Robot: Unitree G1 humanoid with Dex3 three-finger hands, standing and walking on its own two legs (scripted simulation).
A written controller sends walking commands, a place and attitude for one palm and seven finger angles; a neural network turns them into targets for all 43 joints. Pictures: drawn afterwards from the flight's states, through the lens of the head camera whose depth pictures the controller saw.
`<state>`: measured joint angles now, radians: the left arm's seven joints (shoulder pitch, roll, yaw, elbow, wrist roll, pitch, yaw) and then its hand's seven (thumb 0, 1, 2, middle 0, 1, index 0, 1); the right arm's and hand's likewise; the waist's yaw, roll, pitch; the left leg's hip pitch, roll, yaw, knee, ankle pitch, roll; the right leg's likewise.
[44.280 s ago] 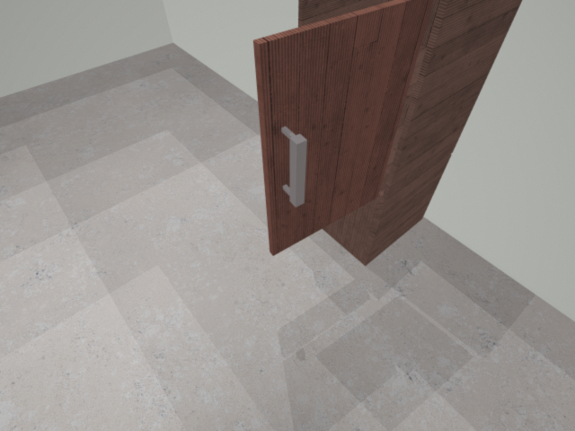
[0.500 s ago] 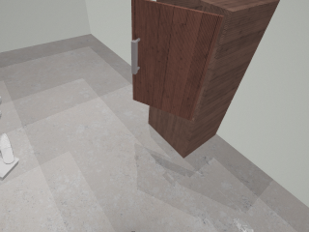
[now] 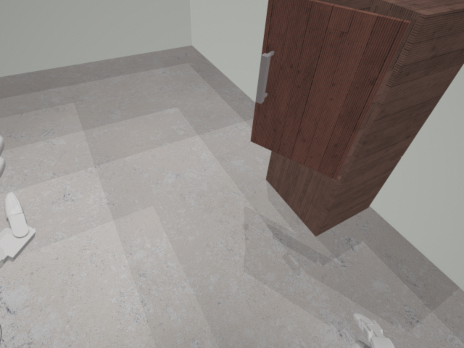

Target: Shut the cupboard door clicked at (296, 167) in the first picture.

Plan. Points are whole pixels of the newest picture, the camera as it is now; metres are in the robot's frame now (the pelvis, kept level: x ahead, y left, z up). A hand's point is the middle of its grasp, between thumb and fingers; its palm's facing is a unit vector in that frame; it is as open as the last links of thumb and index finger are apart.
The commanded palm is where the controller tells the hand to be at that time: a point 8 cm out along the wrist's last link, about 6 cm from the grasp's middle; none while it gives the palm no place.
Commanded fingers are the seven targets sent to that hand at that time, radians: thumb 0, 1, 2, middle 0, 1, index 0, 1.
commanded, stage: stop stepping back and stand still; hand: left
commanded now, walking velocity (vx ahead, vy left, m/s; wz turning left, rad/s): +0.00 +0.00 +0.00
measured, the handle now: (265, 77) +1.00 -0.02 +0.00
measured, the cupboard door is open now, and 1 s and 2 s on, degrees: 26 26 26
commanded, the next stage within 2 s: let the arm hang, fingers relaxed in 0.32 s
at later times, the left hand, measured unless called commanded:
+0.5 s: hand (72, 255) +0.22 +0.27 +0.08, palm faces +0.23 -0.84 -0.50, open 7.4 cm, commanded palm none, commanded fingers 0.00 0.90 0.90 -0.20 -0.30 -0.20 -0.30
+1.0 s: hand out of the picture -0.05 +0.19 -0.16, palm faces -0.05 -0.97 -0.23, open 7.3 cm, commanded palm none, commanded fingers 0.00 0.90 0.90 -0.20 -0.30 -0.20 -0.30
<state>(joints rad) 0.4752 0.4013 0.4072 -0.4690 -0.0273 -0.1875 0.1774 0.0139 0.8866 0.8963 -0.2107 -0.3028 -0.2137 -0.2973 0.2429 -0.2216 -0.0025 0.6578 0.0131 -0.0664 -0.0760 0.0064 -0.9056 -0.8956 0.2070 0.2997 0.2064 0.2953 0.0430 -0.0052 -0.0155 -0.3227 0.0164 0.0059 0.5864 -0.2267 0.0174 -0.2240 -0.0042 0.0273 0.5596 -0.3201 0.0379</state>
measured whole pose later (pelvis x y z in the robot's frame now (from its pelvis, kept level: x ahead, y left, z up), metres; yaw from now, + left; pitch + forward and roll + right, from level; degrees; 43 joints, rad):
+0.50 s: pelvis -0.01 +0.01 +0.00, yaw -2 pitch +1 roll -1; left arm 0.40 0.39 0.26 -0.10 0.00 -0.12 0.07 0.01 0.90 0.90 -0.20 -0.30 -0.21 -0.30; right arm 0.21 -0.26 -0.01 0.75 0.01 -0.10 0.00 0.01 -0.91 -0.90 0.21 0.30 0.21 0.30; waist 0.00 0.06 -0.01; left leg -0.36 0.02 0.06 0.55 -0.21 0.03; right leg -0.25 -0.01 0.00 0.53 -0.29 0.02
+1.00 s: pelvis -0.02 +0.00 +0.01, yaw -4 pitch -1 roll -1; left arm 0.36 0.19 0.01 1.13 0.02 0.02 0.02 0.00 0.93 0.90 -0.20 -0.30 -0.20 -0.29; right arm 0.32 -0.17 -0.01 1.09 -0.01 0.04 -0.02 0.00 -0.91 -0.90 0.20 0.30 0.20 0.29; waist -0.01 0.02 0.05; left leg -0.26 0.03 0.07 0.45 -0.16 0.01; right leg -0.17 0.01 0.01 0.43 -0.23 0.00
